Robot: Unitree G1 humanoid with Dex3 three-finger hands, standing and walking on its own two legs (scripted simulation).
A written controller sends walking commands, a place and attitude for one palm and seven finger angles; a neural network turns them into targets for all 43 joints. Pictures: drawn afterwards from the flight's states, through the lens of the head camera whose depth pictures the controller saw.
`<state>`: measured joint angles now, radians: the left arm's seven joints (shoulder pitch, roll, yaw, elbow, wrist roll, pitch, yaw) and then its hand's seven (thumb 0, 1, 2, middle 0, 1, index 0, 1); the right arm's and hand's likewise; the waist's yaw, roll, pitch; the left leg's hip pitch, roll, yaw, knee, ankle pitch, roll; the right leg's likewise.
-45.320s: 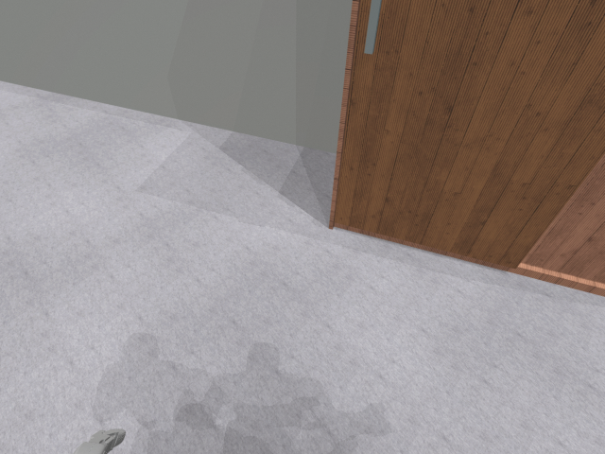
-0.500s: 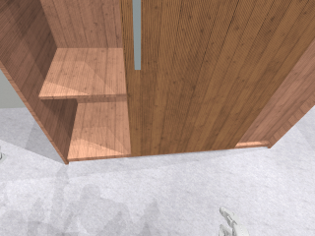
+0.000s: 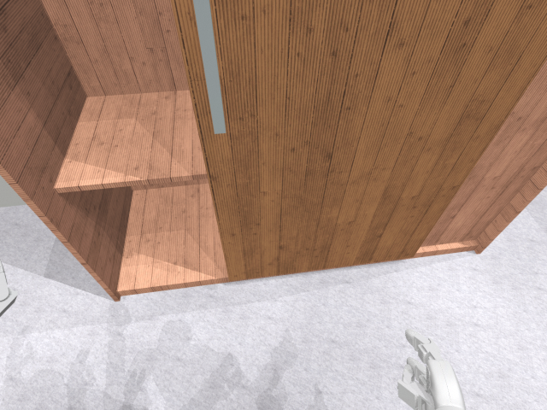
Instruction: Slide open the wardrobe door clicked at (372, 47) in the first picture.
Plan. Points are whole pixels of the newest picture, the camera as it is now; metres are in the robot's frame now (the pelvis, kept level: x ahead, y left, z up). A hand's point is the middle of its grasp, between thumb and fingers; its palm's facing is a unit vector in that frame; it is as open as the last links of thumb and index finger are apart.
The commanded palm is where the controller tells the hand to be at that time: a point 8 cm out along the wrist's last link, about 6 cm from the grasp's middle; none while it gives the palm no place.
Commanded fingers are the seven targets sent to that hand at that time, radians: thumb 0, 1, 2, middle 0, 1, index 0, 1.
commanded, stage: let the arm hang, fingers relaxed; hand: left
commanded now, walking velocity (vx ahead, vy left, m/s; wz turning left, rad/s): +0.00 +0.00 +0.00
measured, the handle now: (211, 66) +0.63 +0.14 +0.17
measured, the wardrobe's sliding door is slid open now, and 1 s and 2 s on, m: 0.43 0.43 0.43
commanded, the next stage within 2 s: look to check the result in 1.20 s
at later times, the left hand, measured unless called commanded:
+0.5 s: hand out of the picture -0.03 +0.20 -0.18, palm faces +0.03 -0.99 -0.17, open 7.1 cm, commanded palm none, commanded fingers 0.00 0.90 0.90 -0.20 -0.30 -0.20 -0.30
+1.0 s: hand out of the picture -0.06 +0.21 -0.18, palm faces +0.03 -0.98 -0.19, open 7.4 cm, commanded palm none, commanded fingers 0.00 0.90 0.90 -0.20 -0.30 -0.20 -0.30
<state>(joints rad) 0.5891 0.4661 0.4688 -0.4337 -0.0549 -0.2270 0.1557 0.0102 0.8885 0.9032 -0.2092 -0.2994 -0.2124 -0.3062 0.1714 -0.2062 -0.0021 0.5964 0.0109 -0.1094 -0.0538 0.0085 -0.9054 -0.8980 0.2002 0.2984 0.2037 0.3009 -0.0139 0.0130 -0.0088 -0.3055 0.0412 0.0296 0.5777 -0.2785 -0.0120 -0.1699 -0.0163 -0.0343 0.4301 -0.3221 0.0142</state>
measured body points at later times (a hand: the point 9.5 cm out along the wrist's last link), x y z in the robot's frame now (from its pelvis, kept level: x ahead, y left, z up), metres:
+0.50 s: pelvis -0.05 +0.01 -0.01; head -0.01 +0.04 +0.44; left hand -0.03 +0.25 -0.17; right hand +0.03 -0.24 -0.13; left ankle -0.03 +0.12 -0.74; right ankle -0.07 -0.13 -0.74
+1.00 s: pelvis -0.07 +0.03 +0.00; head -0.05 +0.03 +0.45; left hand -0.06 +0.26 -0.16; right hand -0.05 -0.20 -0.16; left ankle -0.03 +0.12 -0.74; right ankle -0.07 -0.13 -0.74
